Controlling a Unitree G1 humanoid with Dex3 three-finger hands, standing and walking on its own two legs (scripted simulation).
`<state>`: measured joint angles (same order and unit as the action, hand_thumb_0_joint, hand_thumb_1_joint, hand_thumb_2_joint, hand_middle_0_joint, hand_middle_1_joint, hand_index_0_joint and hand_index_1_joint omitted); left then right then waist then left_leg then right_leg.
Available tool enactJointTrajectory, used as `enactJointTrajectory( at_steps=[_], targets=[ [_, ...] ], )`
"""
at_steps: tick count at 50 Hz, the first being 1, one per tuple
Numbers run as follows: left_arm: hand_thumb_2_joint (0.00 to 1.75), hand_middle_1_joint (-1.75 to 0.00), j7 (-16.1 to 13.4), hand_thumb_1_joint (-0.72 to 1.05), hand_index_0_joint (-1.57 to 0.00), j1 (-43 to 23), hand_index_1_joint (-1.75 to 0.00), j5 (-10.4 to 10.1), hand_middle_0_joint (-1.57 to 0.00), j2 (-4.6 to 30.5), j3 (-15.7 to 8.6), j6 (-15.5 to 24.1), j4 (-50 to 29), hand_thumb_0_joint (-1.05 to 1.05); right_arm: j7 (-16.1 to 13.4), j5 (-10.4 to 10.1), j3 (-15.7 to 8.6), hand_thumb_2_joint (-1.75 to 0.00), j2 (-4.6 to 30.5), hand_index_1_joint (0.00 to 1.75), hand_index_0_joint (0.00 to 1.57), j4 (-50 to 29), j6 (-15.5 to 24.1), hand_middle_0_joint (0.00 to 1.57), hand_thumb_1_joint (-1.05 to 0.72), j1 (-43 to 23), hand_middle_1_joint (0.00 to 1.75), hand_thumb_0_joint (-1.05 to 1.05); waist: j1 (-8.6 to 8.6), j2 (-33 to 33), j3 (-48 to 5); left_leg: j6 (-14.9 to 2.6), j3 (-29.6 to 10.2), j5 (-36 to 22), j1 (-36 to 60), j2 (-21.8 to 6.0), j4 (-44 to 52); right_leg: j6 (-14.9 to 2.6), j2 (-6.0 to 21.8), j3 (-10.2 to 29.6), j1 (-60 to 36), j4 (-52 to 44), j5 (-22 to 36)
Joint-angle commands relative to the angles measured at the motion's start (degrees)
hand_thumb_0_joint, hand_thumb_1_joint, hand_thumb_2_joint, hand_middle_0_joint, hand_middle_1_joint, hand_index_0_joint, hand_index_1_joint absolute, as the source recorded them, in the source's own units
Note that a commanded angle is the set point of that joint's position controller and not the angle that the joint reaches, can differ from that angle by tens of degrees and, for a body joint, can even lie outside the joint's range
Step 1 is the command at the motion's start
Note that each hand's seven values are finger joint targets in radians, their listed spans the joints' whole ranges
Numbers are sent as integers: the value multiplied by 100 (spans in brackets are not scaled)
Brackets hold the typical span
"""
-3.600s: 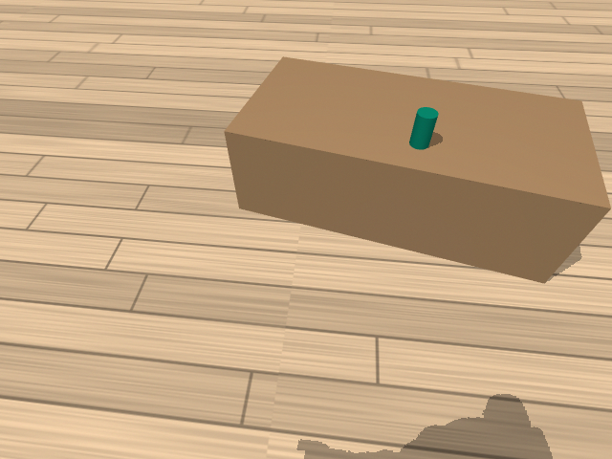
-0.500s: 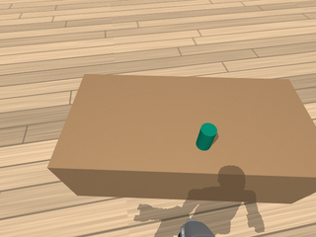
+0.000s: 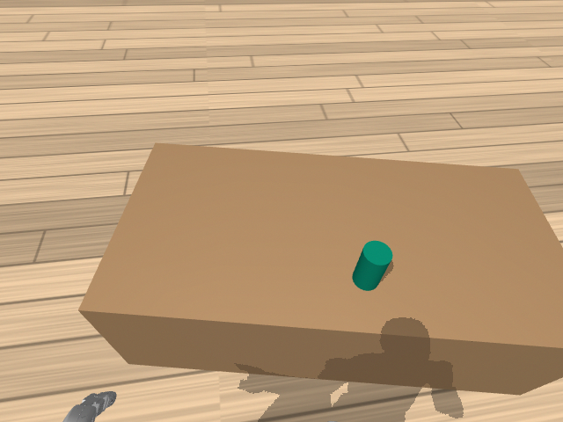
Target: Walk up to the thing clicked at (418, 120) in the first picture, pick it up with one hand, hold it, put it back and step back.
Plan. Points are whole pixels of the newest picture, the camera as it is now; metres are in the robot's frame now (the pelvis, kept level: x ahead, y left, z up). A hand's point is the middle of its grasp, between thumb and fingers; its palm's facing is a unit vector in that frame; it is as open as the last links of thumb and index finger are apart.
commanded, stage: walk up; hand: right
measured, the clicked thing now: (371, 266) +0.53 -0.22 -0.27
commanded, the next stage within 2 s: stand in 1.02 s
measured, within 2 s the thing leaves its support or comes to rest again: neither
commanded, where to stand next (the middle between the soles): +0.06 -0.02 m, yaw +1 degrees
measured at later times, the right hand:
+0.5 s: hand out of the picture +0.09 -0.26 -0.14, palm faces -0.08 +0.92 -0.39, open 7.4 cm
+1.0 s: hand out of the picture +0.10 -0.28 -0.14, palm faces -0.09 +0.92 -0.39, open 7.4 cm
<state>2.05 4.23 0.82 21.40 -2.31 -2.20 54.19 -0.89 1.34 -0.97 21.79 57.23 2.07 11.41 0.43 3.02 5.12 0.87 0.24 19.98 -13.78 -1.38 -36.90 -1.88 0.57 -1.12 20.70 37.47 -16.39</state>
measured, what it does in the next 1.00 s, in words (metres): stands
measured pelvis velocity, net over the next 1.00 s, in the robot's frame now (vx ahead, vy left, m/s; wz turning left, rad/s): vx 0.01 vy -0.01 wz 0.04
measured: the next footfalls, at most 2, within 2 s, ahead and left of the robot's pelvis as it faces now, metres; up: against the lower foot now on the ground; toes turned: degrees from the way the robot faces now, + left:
none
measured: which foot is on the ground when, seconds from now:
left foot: down 0.00-1.00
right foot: down 0.00-1.00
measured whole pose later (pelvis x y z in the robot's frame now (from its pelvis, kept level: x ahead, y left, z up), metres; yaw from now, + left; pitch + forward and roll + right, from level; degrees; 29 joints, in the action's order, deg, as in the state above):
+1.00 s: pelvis +0.01 -0.01 +0.01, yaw +2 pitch -2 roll +1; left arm 2.9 4.4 1.0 20.7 -3.0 -2.4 59.5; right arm -0.8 0.6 -0.2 22.4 60.2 1.7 8.0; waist 0.6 0.5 4.8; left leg 1.9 -2.2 15.7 -10.6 -1.2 -28.2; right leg -1.5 1.2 -4.0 16.4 28.4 -10.1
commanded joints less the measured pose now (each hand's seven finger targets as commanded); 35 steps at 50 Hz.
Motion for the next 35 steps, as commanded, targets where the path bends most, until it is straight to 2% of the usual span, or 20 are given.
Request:
enactJointTrajectory(
  at_steps=[1, 2, 4, 5, 6, 8, 10, 12, 15, 19, 21, 27, 30, 32, 35],
  targets=[
    [90, -30, -58, 90, -20, -23, -30, 22, -20, 1217, -395, 143, -201, 0, -127, -54, -376, -90, 1407, 30, 20, -428, 137, 20, -90, -402, 30, 0, 120, -857, -623, -458, -711, -1384, -641, -650, 759, -274, 407, 497, -1122, -611, 1416],
    [90, -30, -46, 90, -20, -118, -30, 34, -20, 1230, -381, 141, -214, 0, -126, -57, -373, -90, 1395, 30, 20, -421, 111, 20, -90, -352, 30, 0, 41, -807, -712, -432, -636, -885, -680, -515, 768, -324, 512, 613, -1131, -662, 1285],
    [90, -30, -19, 90, -20, -289, -30, 51, -20, 1301, -349, 107, -241, 0, -118, -50, -362, -90, 1337, 30, 20, -365, 48, 20, -90, -172, 30, 0, -54, -533, -485, -414, -602, 514, -653, -383, 1046, -388, 713, 963, -608, -1107, -128],
    [90, -30, 0, 90, -20, -286, -30, 32, -20, 1260, -331, 80, -237, 0, -111, -32, -357, -90, 1327, 30, 20, -309, 25, 20, -90, -229, 30, 0, -6, -514, -287, -411, -573, 797, -497, -323, 1053, -366, 716, 1082, -246, -1361, -891],
    [90, -30, 16, 90, -20, -329, -30, 33, -20, 1264, -320, 68, -221, 0, -101, -10, -370, -90, 1360, 30, 20, -285, 16, 20, -90, -234, 30, 0, -32, -484, -206, -427, -617, 822, -475, -330, 1074, -317, 695, 1088, -153, -1490, -1250],
    [90, -30, 24, 90, -20, -278, -30, 54, -20, 1278, -303, 78, -146, 0, -84, -20, -375, -90, 1429, 30, 20, -227, 40, 20, -90, -197, 30, 0, -55, -379, -369, -481, -742, 520, -304, -427, 1189, -258, 628, 989, -215, -1448, -976],
    [90, -30, 23, 90, -20, -191, -30, 72, -20, 1308, -313, 110, -64, 0, -81, -43, -353, -90, 1419, 30, 20, -212, 52, 20, -90, -181, 30, 0, -6, -229, -480, -507, -774, 288, -351, -464, 1185, -234, 600, 922, -524, -1429, -660],
    [90, -30, 16, 90, -20, -133, -30, 72, -20, 1334, -310, 134, -19, 0, -77, -63, -324, -90, 1375, 30, 20, -177, 63, 20, -90, -163, 30, 0, -11, 11, -676, -446, -583, -44, -238, -344, 1022, -279, 718, 1005, -708, -1494, -187],
    [90, -30, -11, 90, -20, -200, -30, 52, -20, 1313, -304, 137, -18, 0, -86, -78, -301, -90, 1343, 30, 20, -111, 71, 20, -90, -113, 30, 0, -63, 124, -749, -381, -459, -350, -83, -256, 988, -325, 837, 1007, -732, -1597, 38],
    [90, -30, -36, 90, -20, -115, -30, 9, -20, 1246, -308, 128, 11, 0, -103, -89, -284, -90, 1413, 30, 20, -55, 87, 20, -90, -143, 30, 0, -9, 25, -779, -404, -554, -903, -3, -381, 1065, -260, 752, 830, -770, -1436, 394],
    [90, -30, -37, 90, -20, -129, -30, 13, -20, 1239, -319, 129, 2, 0, -113, -86, -285, -90, 1469, 30, 20, -31, 108, 20, -90, -128, 30, 0, -22, -65, -855, -453, -706, -1156, -41, -534, 1212, -200, 696, 687, -940, -1238, 727],
    [90, -30, -33, 90, -20, -121, -30, -18, -20, 1166, -324, 109, 59, 0, -133, -76, -255, -90, 1424, 30, 20, -54, 113, 20, -90, -361, 30, 0, 53, -348, -770, -446, -799, -1338, -180, -640, 1365, -153, 624, 516, -1148, -1118, 1035],
    [90, -30, -24, 90, -20, -159, -30, -17, -20, 1142, -314, 94, 89, 0, -124, -72, -245, -90, 1392, 30, 20, -57, 90, 20, -90, -496, 30, 0, 87, -424, -588, -410, -759, -1036, -341, -572, 1414, -135, 627, 557, -1121, -1275, 751],
    [90, -30, -16, 90, -20, -235, -30, 0, -20, 1159, -316, 92, 81, 0, -113, -57, -243, -90, 1375, 30, 20, -49, 89, 20, -90, -493, 30, 0, 50, -405, -572, -393, -758, -817, -389, -552, 1522, -133, 653, 596, -1145, -1342, 577],
    [90, -30, -5, 90, -20, -244, -30, 1, -20, 1150, -325, 99, 100, 0, -99, -56, -229, -90, 1354, 30, 20, -40, 103, 20, -90, -504, 30, 0, 65, -436, -604, -391, -791, -778, -329, -562, 1610, -107, 632, 576, -1188, -1391, 425]
  ],
)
